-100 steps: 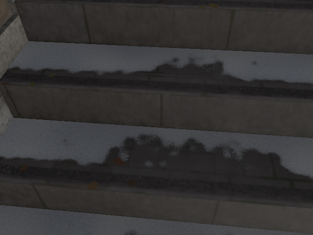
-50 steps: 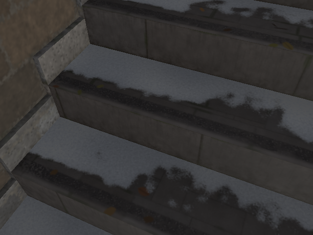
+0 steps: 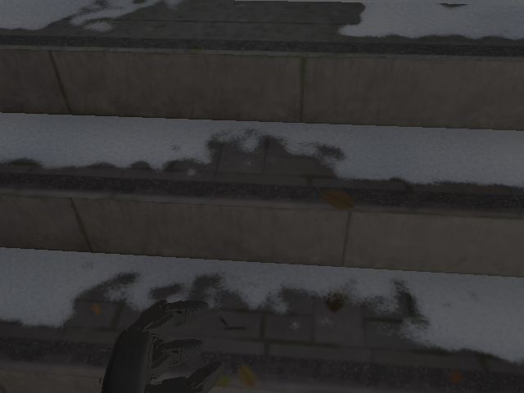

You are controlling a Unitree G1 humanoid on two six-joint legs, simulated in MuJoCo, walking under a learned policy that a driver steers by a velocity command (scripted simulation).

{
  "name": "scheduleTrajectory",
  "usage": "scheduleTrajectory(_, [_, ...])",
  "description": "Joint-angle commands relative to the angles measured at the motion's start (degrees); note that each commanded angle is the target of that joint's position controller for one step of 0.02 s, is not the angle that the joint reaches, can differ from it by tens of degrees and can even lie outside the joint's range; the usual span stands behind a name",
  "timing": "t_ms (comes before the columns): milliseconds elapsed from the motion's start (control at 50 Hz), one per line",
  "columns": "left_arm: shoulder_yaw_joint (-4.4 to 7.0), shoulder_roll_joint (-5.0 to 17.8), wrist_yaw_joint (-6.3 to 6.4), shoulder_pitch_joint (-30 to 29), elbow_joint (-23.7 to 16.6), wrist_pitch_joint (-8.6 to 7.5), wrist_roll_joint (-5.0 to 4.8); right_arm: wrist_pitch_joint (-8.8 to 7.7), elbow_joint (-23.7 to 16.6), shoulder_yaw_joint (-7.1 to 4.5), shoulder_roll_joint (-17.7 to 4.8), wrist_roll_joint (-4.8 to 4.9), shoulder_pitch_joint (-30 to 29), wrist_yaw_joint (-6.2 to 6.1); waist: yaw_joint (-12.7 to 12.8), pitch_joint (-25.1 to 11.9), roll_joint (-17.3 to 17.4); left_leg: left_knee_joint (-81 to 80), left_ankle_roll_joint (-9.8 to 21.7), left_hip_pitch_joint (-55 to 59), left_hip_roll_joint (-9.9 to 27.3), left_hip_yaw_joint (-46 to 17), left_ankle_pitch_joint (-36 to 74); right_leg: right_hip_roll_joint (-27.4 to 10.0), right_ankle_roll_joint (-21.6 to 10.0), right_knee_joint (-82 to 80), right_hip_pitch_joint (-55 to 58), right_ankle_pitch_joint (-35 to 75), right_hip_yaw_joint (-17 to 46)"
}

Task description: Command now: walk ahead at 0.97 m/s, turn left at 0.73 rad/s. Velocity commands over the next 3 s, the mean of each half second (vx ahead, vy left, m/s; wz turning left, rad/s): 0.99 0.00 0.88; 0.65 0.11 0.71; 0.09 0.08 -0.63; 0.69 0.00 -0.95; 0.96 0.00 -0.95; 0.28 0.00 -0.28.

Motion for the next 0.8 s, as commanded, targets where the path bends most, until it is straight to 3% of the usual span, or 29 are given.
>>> scheduleTrajectory(20, [-1.85,-0.09,1.66,-11.49,-9.06,1.05,-0.99,-4.39,-3.27,1.05,-1.69,-0.57,-6.10,1.30,2.03,17.67,-1.38,-29.81,2.94,-15.95,14.05,-25.38,2.39,-1.92,0.61,3.99,-15.61,-13.43,-8.58])
scheduleTrajectory(60, [-2.89,-0.48,1.56,-18.20,-13.76,1.12,0.13,-4.77,-1.12,-0.01,-4.66,0.34,-1.68,-0.15,-0.02,14.28,1.42,-36.92,4.19,-15.10,13.28,-23.82,11.18,-4.32,-0.11,-14.82,-7.04,-16.36,-10.12])
scheduleTrajectory(80, [-3.07,2.47,1.29,-16.65,-12.44,1.05,-1.39,-3.57,-2.50,-0.18,-4.99,2.00,-2.96,-1.34,-0.31,11.74,-3.07,-43.10,3.94,-20.68,12.14,-19.07,25.27,-4.24,0.65,-36.58,13.32,-11.92,-14.40])
scheduleTrajectory(100, [-2.80,2.49,1.47,-10.89,-9.13,0.90,-3.85,-3.08,-4.56,0.13,-3.90,3.52,-6.80,-2.38,2.45,5.68,-1.99,-39.18,3.96,-28.14,11.21,-16.34,58.62,0.27,1.96,-51.01,38.65,-13.02,-20.04])
scheduleTrajectory(120, [-1.71,3.50,2.22,-5.65,-7.61,0.62,-5.32,-3.93,-5.02,-0.72,-6.68,4.01,-1.90,-2.79,3.17,-3.61,-1.79,-29.42,3.88,-22.96,12.82,-19.20,87.83,3.88,2.41,-53.26,52.81,-11.66,-20.21])
scheduleTrajectory(140, [0.19,7.01,3.06,3.33,-5.32,1.11,-4.69,-4.90,-6.86,-2.78,-12.98,2.78,-6.07,-2.47,9.08,-13.00,4.06,-15.26,3.01,-9.57,15.92,-21.69,111.89,2.88,1.24,-57.84,53.52,-15.65,-12.80])
scheduleTrajectory(160, [2.45,11.37,2.68,15.52,-2.82,0.62,-5.02,-5.95,-10.15,-5.08,-17.75,1.80,-12.02,-1.38,16.85,-22.01,9.54,0.75,2.78,4.37,17.55,-23.49,115.68,3.22,0.41,-74.66,55.26,-14.68,-8.62])
scheduleTrajectory(180, [4.87,17.80,2.09,19.90,-0.07,-1.07,-2.59,-7.45,-12.20,-5.24,-13.43,0.95,-13.71,-0.05,15.57,-27.72,-2.55,24.10,-1.29,0.93,12.15,-20.00,87.30,-5.06,-3.67,-81.53,65.78,-22.75,4.08])
scheduleTrajectory(200, [6.58,21.23,3.25,20.28,3.15,-0.36,-2.20,-7.97,-16.61,-3.21,-3.55,1.06,-20.63,2.24,14.73,-22.99,-20.70,50.35,-3.91,-21.77,1.78,-13.72,22.82,-18.25,-10.63,-103.13,70.16,-11.20,33.70])
scheduleTrajectory(220, [6.49,17.19,2.94,13.30,3.56,-0.76,-0.58,-6.89,-20.24,-3.13,-2.64,-1.93,-18.68,1.35,8.67,-18.75,-13.00,71.67,-3.94,-33.38,6.41,-12.11,17.67,-25.89,-12.76,-106.06,64.45,-16.91,42.87])
scheduleTrajectory(260, [4.13,6.83,1.10,14.40,14.33,-2.86,-1.26,-4.22,-24.28,-0.34,3.65,-3.14,-28.01,0.72,4.12,-0.03,3.43,79.76,-0.58,-46.12,12.36,-9.69,21.12,-22.11,-7.80,-105.65,54.72,-26.61,25.57])
scheduleTrajectory(320, [3.61,2.10,-0.51,20.36,26.55,-4.44,-1.02,0.12,-27.06,2.99,11.05,-0.52,-27.83,0.71,-2.14,9.66,2.43,97.67,1.69,-60.75,11.89,-12.47,8.54,-18.61,-1.25,-110.92,52.18,-11.06,5.31])
scheduleTrajectory(360, [3.00,1.04,-1.64,11.97,26.12,-4.49,-1.79,2.45,-28.18,2.93,8.26,1.15,-27.52,0.67,-8.09,12.84,1.70,80.35,-0.20,-52.30,12.67,-12.37,6.15,-15.60,4.32,-116.14,40.98,2.67,-11.64])
scheduleTrajectory(420, [3.39,6.29,-1.75,17.81,29.77,-4.89,-1.86,5.51,-31.67,3.08,8.45,-0.13,-38.08,-2.22,-6.47,14.41,-0.78,89.14,1.03,-57.78,8.56,-3.12,-0.90,-12.71,4.26,-120.99,43.85,20.84,-21.15])
scheduleTrajectory(460, [3.93,9.80,-1.58,25.58,32.58,-5.07,-2.77,5.41,-36.66,4.44,8.85,0.47,-44.99,-2.02,-7.14,16.42,0.49,68.77,2.59,-57.29,12.65,-1.32,-2.33,-11.30,5.47,-126.52,47.49,22.22,-24.88])
scheduleTrajectory(500, [5.09,16.43,0.38,24.65,29.12,-4.15,-5.03,5.81,-34.42,4.04,3.23,0.63,-39.62,1.10,-8.20,5.00,1.99,43.38,1.28,-25.82,11.01,9.57,5.03,-8.91,1.93,-130.08,44.82,49.65,-29.16])
scheduleTrajectory(520, [5.92,21.30,1.91,24.83,25.40,-4.09,-6.94,5.96,-30.33,1.99,-2.08,0.82,-32.06,1.48,-9.50,-5.56,-0.53,44.08,-0.86,-7.72,1.92,14.12,3.20,-10.45,0.58,-119.43,45.82,96.96,-27.34])
scheduleTrajectory(540, [8.18,30.67,2.47,23.17,22.05,-4.80,-6.42,6.40,-29.15,0.73,-4.06,1.25,-17.85,0.37,-16.57,-14.19,-7.98,39.52,-0.77,-0.15,2.78,10.27,-0.35,-15.55,-0.32,-105.41,54.97,114.57,-24.52])
scheduleTrajectory(560, [10.21,34.56,1.34,17.40,17.90,-3.81,-7.48,6.41,-27.35,-0.86,-7.46,0.64,-7.93,0.01,-20.37,-20.34,-11.75,33.01,-0.48,3.92,1.61,6.02,-7.09,-17.93,-1.24,-89.02,61.57,122.40,-20.42])
scheduleTrajectory(580, [10.15,30.89,-0.48,17.01,14.01,-3.10,-7.51,5.20,-25.58,-2.88,-12.42,0.70,-10.41,0.60,-16.32,-21.47,-7.56,16.95,1.13,9.21,-2.12,0.29,-10.01,-14.37,-1.76,-68.80,58.55,105.10,-18.07])
scheduleTrajectory(600, [8.09,18.51,-4.13,13.83,9.53,-3.24,-4.35,5.33,-25.82,-3.71,-13.86,2.01,-21.12,-0.10,-8.89,-14.87,7.82,-3.33,8.97,13.18,4.82,-28.78,-15.42,-0.60,2.43,-40.99,30.35,20.86,-13.25])
scheduleTrajectory(620, [6.68,14.98,-6.10,5.81,1.34,-4.64,-1.52,6.70,-27.02,-4.33,-15.25,-0.95,-24.74,-0.77,-7.99,-17.81,14.23,-19.72,15.72,15.62,13.81,-57.62,-18.94,7.55,2.94,-10.81,13.10,7.27,-3.44])
scheduleTrajectory(640, [4.74,9.27,-5.14,2.72,-3.04,-4.66,0.81,5.29,-24.99,-4.21,-14.98,-0.22,-25.13,-0.86,-4.94,-14.98,6.23,-23.24,14.28,12.04,15.70,-60.04,-16.01,5.03,2.43,1.81,7.76,5.30,0.58])
scheduleTrajectory(660, [2.23,5.77,-3.59,1.75,-4.89,-4.65,1.21,3.65,-19.40,-3.63,-13.91,0.05,-18.41,-1.35,-4.64,-8.16,1.96,-23.99,12.92,8.85,14.89,-55.95,-7.60,3.23,2.05,5.57,1.74,-1.18,-0.63])
scheduleTrajectory(680, [1.27,6.72,-1.81,-1.12,-6.05,-4.37,0.42,1.83,-15.60,-2.08,-9.14,0.44,-13.48,-2.41,-5.22,0.33,3.45,-20.80,13.66,3.62,12.12,-52.81,20.88,3.61,3.78,3.05,1.63,-7.51,-1.99])
scheduleTrajectory(700, [0.82,6.76,-1.18,-0.04,-7.94,-3.70,-0.06,0.46,-14.70,-1.99,-8.10,-1.54,-12.19,-3.82,-3.28,0.92,1.88,-19.79,14.95,3.47,13.59,-51.37,22.60,2.51,4.51,4.39,-0.87,-14.43,3.73])
scheduleTrajectory(740, [0.79,8.68,-0.83,-0.66,-7.92,-2.51,0.64,-1.62,-12.09,-1.16,-5.40,-2.08,-8.82,-4.62,-2.03,2.31,-3.14,-20.75,12.79,4.09,16.30,-49.06,20.31,0.23,4.28,0.82,-5.47,-26.61,9.05])
scheduleTrajectory(760, [1.94,10.75,0.14,-4.19,-8.29,-1.67,-0.19,-1.24,-10.48,-1.78,-7.45,-0.03,-9.67,-4.62,-2.75,11.81,-1.48,-19.22,12.45,6.60,15.09,-41.17,43.52,1.24,6.09,-3.46,-13.39,-37.67,5.73])
scheduleTrajectory(800, [-0.65,3.06,1.70,-17.72,-13.42,-1.65,2.12,-2.58,-6.46,-1.35,-6.78,0.04,-1.16,-3.29,-5.38,12.11,-3.98,-22.45,9.59,9.87,16.61,-36.07,48.69,1.16,2.45,4.35,-24.86,-43.90,1.09])
Next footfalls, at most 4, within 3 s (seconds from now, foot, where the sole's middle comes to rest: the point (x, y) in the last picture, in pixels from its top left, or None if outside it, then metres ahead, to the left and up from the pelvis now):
0.18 right None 0.30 -0.14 -0.57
0.58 left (201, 317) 0.58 0.16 -0.39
0.94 right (186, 139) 0.95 0.20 -0.22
1.52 left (78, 179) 0.82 0.42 -0.22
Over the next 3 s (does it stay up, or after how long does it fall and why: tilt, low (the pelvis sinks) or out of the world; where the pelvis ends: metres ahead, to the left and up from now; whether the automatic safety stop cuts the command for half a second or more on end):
stays up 1.59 0.19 0.72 its command is cut before an obstacle after 0.8 s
